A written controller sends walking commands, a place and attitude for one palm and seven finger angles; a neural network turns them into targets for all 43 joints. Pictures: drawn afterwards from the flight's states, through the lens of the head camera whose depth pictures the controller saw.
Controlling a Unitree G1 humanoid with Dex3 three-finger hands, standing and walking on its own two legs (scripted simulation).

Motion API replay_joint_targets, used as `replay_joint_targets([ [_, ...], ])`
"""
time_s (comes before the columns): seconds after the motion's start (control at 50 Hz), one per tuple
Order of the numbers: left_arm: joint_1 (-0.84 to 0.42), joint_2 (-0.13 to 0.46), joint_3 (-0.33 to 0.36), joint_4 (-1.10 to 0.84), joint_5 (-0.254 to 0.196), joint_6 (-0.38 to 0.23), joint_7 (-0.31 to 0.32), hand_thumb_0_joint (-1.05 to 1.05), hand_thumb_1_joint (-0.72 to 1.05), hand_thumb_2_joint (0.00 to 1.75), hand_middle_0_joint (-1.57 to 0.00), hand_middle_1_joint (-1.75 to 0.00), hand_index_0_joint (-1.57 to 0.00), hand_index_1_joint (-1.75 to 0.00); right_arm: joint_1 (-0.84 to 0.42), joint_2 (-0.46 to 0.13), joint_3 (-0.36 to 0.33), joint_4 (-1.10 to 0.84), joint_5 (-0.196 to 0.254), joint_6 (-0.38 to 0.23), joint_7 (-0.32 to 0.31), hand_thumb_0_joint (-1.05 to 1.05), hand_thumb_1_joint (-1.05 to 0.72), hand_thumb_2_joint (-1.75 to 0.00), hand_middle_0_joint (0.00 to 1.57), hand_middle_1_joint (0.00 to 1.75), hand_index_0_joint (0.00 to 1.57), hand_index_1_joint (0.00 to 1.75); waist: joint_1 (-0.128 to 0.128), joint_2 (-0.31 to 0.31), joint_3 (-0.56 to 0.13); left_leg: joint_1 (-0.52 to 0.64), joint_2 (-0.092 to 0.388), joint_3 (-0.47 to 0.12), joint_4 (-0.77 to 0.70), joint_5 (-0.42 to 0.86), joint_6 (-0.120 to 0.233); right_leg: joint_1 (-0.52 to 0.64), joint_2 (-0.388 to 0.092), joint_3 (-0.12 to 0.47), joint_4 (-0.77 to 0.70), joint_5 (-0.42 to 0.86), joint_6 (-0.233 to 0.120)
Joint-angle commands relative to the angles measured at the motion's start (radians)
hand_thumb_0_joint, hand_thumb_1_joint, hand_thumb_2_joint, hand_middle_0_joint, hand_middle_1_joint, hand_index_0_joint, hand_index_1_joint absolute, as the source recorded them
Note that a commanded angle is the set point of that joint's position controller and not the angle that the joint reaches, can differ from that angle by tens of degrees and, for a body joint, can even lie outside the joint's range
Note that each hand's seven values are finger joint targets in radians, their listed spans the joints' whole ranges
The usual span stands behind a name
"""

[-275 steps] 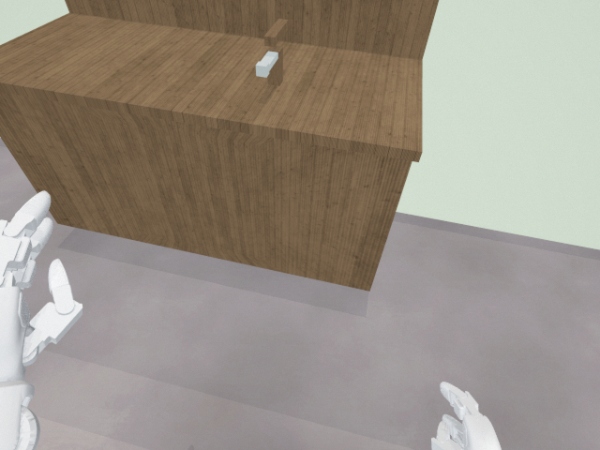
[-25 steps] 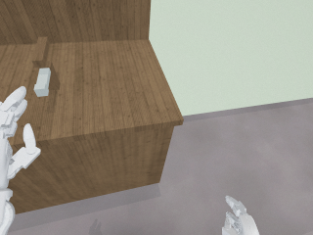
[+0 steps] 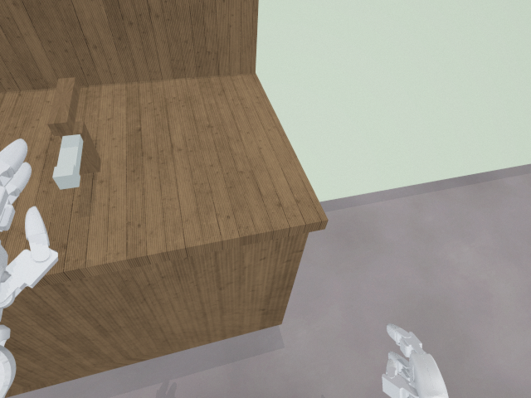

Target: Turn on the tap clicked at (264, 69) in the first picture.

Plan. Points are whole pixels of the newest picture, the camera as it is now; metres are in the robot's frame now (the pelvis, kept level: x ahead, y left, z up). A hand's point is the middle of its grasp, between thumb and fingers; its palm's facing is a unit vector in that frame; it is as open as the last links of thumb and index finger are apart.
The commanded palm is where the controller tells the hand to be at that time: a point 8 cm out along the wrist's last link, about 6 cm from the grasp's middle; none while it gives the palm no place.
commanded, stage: shuffle to correct the standing spot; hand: left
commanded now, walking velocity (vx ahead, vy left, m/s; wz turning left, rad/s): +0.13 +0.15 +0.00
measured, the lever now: (67, 177) +0.40 +0.36 +0.08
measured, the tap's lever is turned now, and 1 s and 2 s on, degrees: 0 0 0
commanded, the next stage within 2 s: come to a stop and stand still in 0.78 s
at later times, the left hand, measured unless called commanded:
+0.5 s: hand (30, 262) +0.21 +0.27 +0.17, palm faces +0.42 -0.84 -0.33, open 7.4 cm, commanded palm +0.16 +0.30 +0.19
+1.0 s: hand (32, 214) +0.26 +0.29 +0.18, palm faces +0.42 -0.85 -0.33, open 7.4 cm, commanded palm +0.21 +0.33 +0.19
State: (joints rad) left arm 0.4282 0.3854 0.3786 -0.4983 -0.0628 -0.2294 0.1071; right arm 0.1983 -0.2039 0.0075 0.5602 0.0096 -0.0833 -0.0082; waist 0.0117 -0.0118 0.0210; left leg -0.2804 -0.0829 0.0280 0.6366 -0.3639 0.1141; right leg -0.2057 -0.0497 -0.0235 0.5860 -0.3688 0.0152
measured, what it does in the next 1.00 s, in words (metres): steps on the spot: right foot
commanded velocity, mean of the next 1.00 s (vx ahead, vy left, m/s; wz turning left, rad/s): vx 0.12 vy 0.10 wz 0.00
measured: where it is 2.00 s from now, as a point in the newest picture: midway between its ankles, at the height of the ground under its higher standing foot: outside the picture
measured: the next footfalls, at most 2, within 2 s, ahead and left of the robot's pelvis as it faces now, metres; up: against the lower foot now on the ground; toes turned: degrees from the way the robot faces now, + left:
right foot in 0.78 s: +0.11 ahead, -0.06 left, +0.00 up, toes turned -4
left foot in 1.02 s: +0.14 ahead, +0.18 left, +0.00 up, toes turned +2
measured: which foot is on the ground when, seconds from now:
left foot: down 0.00-0.78, up 0.80-1.00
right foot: down 0.00-0.46, up 0.48-0.76, down 0.78-1.00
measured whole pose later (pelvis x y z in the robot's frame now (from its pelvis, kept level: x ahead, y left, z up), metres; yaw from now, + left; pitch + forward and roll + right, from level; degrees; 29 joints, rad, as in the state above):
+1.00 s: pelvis +0.05 +0.05 +0.01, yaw +1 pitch -1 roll +1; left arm 0.44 0.32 0.35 -0.53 -0.04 -0.21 0.14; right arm 0.22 -0.24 -0.02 0.61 -0.01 -0.08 -0.04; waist 0.01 -0.05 0.05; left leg -0.39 0.06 0.02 0.72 -0.27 0.01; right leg -0.27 -0.09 -0.11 0.60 -0.31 0.00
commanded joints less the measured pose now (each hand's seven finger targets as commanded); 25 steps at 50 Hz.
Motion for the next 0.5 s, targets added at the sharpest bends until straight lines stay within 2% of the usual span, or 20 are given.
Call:
replay_joint_targets([
  [0.0, -0.063, 0.165, 0.111, -0.197, 0.000, -0.067, 0.020, 0.00, 0.90, 0.90, -0.20, -0.30, -0.20, -0.30, -0.064, -0.138, -0.057, -0.155, 0.004, -0.036, -0.010, 0.00, -0.90, -0.90, 0.20, 0.30, 0.20, 0.30, -0.013, 0.083, -0.160, 0.041, 0.147, -0.145, -0.088, 0.554, -0.113, 0.071, -0.025, 0.009, 0.029, 0.322, -0.073],
  [0.06, -0.057, 0.164, 0.115, -0.184, -0.002, -0.068, 0.020, 0.00, 0.90, 0.90, -0.20, -0.30, -0.20, -0.30, -0.064, -0.139, -0.062, -0.158, 0.007, -0.026, -0.008, 0.00, -0.90, -0.90, 0.20, 0.30, 0.20, 0.30, -0.012, 0.072, -0.151, 0.008, 0.144, -0.154, -0.081, 0.497, -0.121, 0.068, -0.036, 0.025, 0.040, 0.285, -0.080],
  [0.08, -0.062, 0.185, 0.134, -0.206, -0.003, -0.069, 0.023, 0.00, 0.90, 0.90, -0.20, -0.30, -0.20, -0.30, -0.071, -0.139, -0.061, -0.161, 0.008, -0.026, -0.010, 0.00, -0.90, -0.90, 0.20, 0.30, 0.20, 0.30, -0.013, 0.089, -0.155, 0.029, 0.147, -0.154, -0.089, 0.516, -0.128, 0.052, -0.033, 0.022, 0.058, 0.286, -0.078],
  [0.14, -0.060, 0.161, 0.114, -0.202, -0.003, -0.069, 0.019, 0.00, 0.90, 0.90, -0.20, -0.30, -0.20, -0.30, -0.064, -0.138, -0.062, -0.159, 0.004, -0.027, -0.008, 0.00, -0.90, -0.90, 0.20, 0.30, 0.20, 0.30, -0.015, 0.126, -0.134, 0.059, 0.170, -0.197, -0.152, 0.502, -0.131, -0.008, 0.004, -0.027, 0.073, 0.154, -0.055],
  [0.18, -0.077, 0.184, 0.135, -0.221, -0.003, -0.070, 0.021, 0.00, 0.90, 0.90, -0.20, -0.30, -0.20, -0.30, -0.063, -0.140, -0.063, -0.159, 0.000, -0.035, -0.011, 0.00, -0.90, -0.90, 0.20, 0.30, 0.20, 0.30, -0.016, 0.173, -0.117, 0.111, 0.190, -0.228, -0.199, 0.500, -0.133, -0.058, 0.030, -0.062, 0.063, 0.065, -0.043],
  [0.22, -0.075, 0.153, 0.107, -0.203, 0.003, -0.072, 0.020, 0.00, 0.90, 0.90, -0.20, -0.30, -0.20, -0.30, -0.061, -0.140, -0.062, -0.154, -0.006, -0.042, -0.009, 0.00, -0.90, -0.90, 0.20, 0.30, 0.20, 0.30, -0.013, 0.163, -0.111, 0.093, 0.189, -0.224, -0.204, 0.487, -0.142, -0.023, 0.033, -0.076, 0.008, 0.038, -0.049],
  [0.24, -0.067, 0.156, 0.116, -0.184, 0.003, -0.072, 0.023, 0.00, 0.90, 0.90, -0.20, -0.30, -0.20, -0.30, -0.061, -0.141, -0.066, -0.151, -0.009, -0.043, -0.010, 0.00, -0.90, -0.90, 0.20, 0.30, 0.20, 0.30, -0.005, 0.133, -0.120, 0.055, 0.179, -0.207, -0.187, 0.475, -0.155, 0.036, 0.025, -0.079, -0.031, 0.069, -0.059],
  [0.26, -0.051, 0.156, 0.121, -0.159, 0.003, -0.071, 0.025, 0.00, 0.90, 0.90, -0.20, -0.30, -0.20, -0.30, -0.066, -0.139, -0.066, -0.149, -0.009, -0.041, -0.011, 0.00, -0.90, -0.90, 0.20, 0.30, 0.20, 0.30, 0.004, 0.077, -0.132, -0.008, 0.159, -0.173, -0.127, 0.453, -0.162, 0.116, -0.002, -0.054, -0.066, 0.156, -0.077],
  [0.28, -0.021, 0.171, 0.137, -0.137, 0.003, -0.069, 0.030, 0.00, 0.90, 0.90, -0.20, -0.30, -0.20, -0.30, -0.062, -0.135, -0.065, -0.147, -0.004, -0.033, -0.012, 0.00, -0.90, -0.90, 0.20, 0.30, 0.20, 0.30, 0.009, -0.024, -0.167, -0.077, 0.128, -0.121, -0.011, 0.420, -0.162, 0.196, -0.069, 0.031, -0.071, 0.243, -0.114],
  [0.3, -0.016, 0.154, 0.118, -0.133, 0.002, -0.068, 0.030, 0.00, 0.90, 0.90, -0.20, -0.30, -0.20, -0.30, -0.067, -0.136, -0.072, -0.151, 0.002, -0.024, -0.011, 0.00, -0.90, -0.90, 0.20, 0.30, 0.20, 0.30, 0.011, -0.147, -0.174, -0.161, 0.080, -0.078, 0.124, 0.327, -0.156, 0.225, -0.172, 0.180, -0.087, 0.258, -0.172],
  [0.32, -0.025, 0.160, 0.126, -0.134, 0.001, -0.072, 0.034, 0.00, 0.90, 0.90, -0.20, -0.30, -0.20, -0.30, -0.066, -0.140, -0.078, -0.150, 0.005, -0.018, -0.010, 0.00, -0.90, -0.90, 0.20, 0.30, 0.20, 0.30, 0.005, -0.204, -0.144, -0.256, 0.060, -0.046, 0.235, 0.131, -0.124, 0.220, -0.282, 0.329, -0.143, 0.250, -0.226],
  [0.34, -0.037, 0.164, 0.131, -0.126, 0.003, -0.075, 0.039, 0.00, 0.90, 0.90, -0.20, -0.30, -0.20, -0.30, -0.071, -0.126, -0.072, -0.144, 0.009, -0.013, -0.007, 0.00, -0.90, -0.90, 0.20, 0.30, 0.20, 0.30, 0.006, -0.215, -0.086, -0.326, 0.086, -0.067, 0.292, -0.108, -0.095, 0.185, -0.352, 0.397, -0.182, 0.205, -0.245],
  [0.36, -0.071, 0.155, 0.122, -0.153, 0.006, -0.075, 0.044, 0.00, 0.90, 0.90, -0.20, -0.30, -0.20, -0.30, -0.074, -0.124, -0.066, -0.135, 0.008, -0.008, -0.005, 0.00, -0.90, -0.90, 0.20, 0.30, 0.20, 0.30, 0.007, -0.194, -0.042, -0.318, 0.143, -0.134, 0.262, -0.183, -0.078, 0.114, -0.369, 0.366, -0.169, 0.132, -0.227],
  [0.38, -0.110, 0.159, 0.120, -0.189, 0.014, -0.067, 0.046, 0.00, 0.90, 0.90, -0.20, -0.30, -0.20, -0.30, -0.070, -0.125, -0.063, -0.122, 0.006, -0.001, -0.004, 0.00, -0.90, -0.90, 0.20, 0.30, 0.20, 0.30, -0.019, -0.097, -0.037, -0.184, 0.155, -0.137, 0.117, -0.148, -0.069, 0.000, -0.322, 0.291, -0.083, 0.093, -0.184],
  [0.4, -0.141, 0.144, 0.096, -0.211, 0.020, -0.061, 0.043, 0.00, 0.90, 0.90, -0.20, -0.30, -0.20, -0.30, -0.048, -0.106, -0.055, -0.110, 0.010, 0.002, -0.008, 0.00, -0.90, -0.90, 0.20, 0.30, 0.20, 0.30, -0.060, 0.034, -0.051, 0.005, 0.103, -0.079, -0.063, -0.031, -0.076, -0.132, -0.191, 0.103, 0.041, 0.044, -0.117],
  [0.42, -0.139, 0.135, 0.091, -0.233, 0.020, -0.063, 0.038, 0.00, 0.90, 0.90, -0.20, -0.30, -0.20, -0.30, -0.058, -0.135, -0.066, -0.124, 0.008, -0.009, -0.019, 0.00, -0.90, -0.90, 0.20, 0.30, 0.20, 0.30, -0.060, 0.269, -0.050, 0.106, 0.146, -0.254, -0.235, -0.008, -0.056, -0.258, 0.003, -0.054, 0.261, -0.009, -0.043],
  [0.44, -0.141, 0.146, 0.092, -0.267, 0.019, -0.069, 0.033, 0.00, 0.90, 0.90, -0.20, -0.30, -0.20, -0.30, -0.068, -0.136, -0.077, -0.150, 0.008, -0.031, -0.022, 0.00, -0.90, -0.90, 0.20, 0.30, 0.20, 0.30, -0.051, 0.391, -0.069, 0.176, 0.280, -0.470, -0.373, 0.003, 0.007, -0.361, 0.080, -0.053, 0.453, -0.203, -0.012],
  [0.46, -0.134, 0.193, 0.125, -0.255, 0.023, -0.067, 0.034, 0.00, 0.90, 0.90, -0.20, -0.30, -0.20, -0.30, -0.073, -0.127, -0.071, -0.143, -0.008, -0.043, -0.019, 0.00, -0.90, -0.90, 0.20, 0.30, 0.20, 0.30, -0.041, 0.336, -0.062, 0.158, 0.325, -0.603, -0.434, -0.033, 0.017, -0.401, 0.059, 0.015, 0.576, -0.208, -0.027],
  [0.48, -0.170, 0.222, 0.147, -0.300, 0.021, -0.070, 0.036, 0.00, 0.90, 0.90, -0.20, -0.30, -0.20, -0.30, -0.087, -0.115, -0.067, -0.145, -0.011, -0.050, -0.018, 0.00, -0.90, -0.90, 0.20, 0.30, 0.20, 0.30, -0.035, 0.232, -0.053, 0.170, 0.347, -0.616, -0.420, 0.029, 0.034, -0.440, 0.042, 0.047, 0.645, -0.173, -0.030],
])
